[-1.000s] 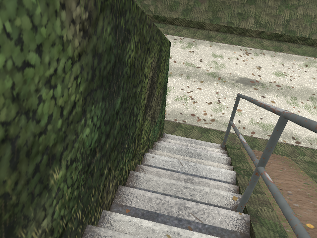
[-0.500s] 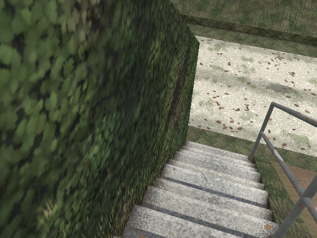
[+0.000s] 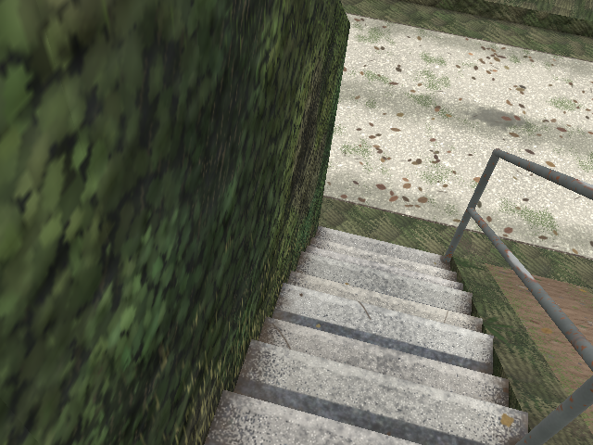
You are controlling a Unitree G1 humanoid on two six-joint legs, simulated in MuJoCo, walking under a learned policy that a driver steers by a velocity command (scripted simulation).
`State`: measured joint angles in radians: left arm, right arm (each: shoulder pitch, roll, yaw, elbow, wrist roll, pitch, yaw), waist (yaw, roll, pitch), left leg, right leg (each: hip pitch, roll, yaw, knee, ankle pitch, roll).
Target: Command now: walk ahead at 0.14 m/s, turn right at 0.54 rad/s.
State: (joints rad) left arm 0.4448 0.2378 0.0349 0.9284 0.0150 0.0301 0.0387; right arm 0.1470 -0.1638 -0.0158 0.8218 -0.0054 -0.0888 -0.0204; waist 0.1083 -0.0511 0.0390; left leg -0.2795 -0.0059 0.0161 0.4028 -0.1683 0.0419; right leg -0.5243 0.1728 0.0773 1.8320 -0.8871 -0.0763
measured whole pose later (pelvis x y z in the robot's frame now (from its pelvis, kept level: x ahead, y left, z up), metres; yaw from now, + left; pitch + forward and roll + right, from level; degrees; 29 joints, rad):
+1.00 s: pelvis +0.06 -0.02 -0.03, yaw -26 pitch -1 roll -1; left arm 0.18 0.22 0.01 0.69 -0.03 0.09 0.03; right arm 0.37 -0.16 0.04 0.81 0.02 0.00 -0.02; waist -0.05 -0.03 -0.03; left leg -0.26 -0.02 0.02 0.73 -0.45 0.05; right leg -0.41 0.09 0.14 0.78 -0.44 0.00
